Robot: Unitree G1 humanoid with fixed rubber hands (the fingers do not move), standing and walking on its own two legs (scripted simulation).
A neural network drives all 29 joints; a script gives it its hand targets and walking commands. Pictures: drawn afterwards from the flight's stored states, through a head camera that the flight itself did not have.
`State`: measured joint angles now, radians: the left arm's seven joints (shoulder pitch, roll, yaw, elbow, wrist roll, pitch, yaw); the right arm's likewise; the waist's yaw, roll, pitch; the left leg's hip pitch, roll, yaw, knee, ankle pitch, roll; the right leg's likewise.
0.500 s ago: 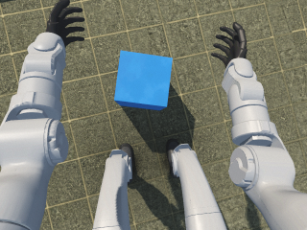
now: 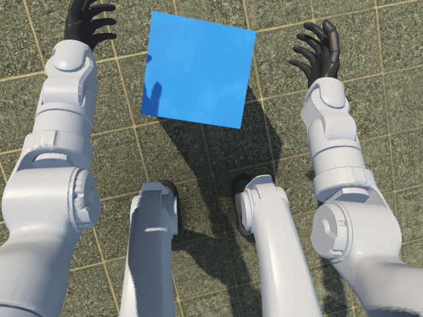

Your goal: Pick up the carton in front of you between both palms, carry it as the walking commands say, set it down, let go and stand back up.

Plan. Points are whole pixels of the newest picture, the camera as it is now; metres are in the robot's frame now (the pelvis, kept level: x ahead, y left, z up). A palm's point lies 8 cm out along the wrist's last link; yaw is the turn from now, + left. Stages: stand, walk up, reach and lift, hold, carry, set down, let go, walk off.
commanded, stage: reach and lift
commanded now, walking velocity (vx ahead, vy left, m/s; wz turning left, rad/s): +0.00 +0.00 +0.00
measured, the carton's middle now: (196, 81) +0.49 +0.03 -0.40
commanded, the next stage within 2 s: none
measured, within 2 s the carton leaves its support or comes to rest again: leaves its support in 1.24 s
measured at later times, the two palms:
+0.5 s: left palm (117, 66) +0.51 +0.20 -0.34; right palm (280, 86) +0.47 -0.17 -0.33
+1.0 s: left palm (131, 63) +0.52 +0.17 -0.33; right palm (268, 78) +0.49 -0.14 -0.32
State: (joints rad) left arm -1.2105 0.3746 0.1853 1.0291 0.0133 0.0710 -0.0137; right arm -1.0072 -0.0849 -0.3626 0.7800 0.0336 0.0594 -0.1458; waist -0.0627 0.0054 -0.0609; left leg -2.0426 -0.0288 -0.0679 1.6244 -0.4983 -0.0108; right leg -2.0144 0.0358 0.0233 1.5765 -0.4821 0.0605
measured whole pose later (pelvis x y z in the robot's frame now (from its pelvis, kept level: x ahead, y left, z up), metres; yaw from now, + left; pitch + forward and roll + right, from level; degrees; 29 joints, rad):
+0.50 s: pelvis -0.04 +0.00 -0.15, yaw -1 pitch +38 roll -4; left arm -1.56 0.52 -0.05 1.25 -0.20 0.05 0.02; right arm -1.41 -0.22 -0.22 1.08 0.21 0.05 -0.18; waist -0.06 -0.05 0.37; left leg -2.28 -0.02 -0.06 2.15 -0.54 -0.01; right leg -2.26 0.06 0.02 2.10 -0.52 0.09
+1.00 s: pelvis -0.04 +0.00 -0.15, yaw -1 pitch +38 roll -4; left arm -1.57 0.43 -0.08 1.26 -0.19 0.04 0.04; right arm -1.44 -0.18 -0.17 1.11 0.24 0.02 -0.19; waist -0.04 -0.06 0.35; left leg -2.29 -0.01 -0.06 2.18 -0.56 -0.01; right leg -2.26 0.07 0.02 2.12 -0.53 0.08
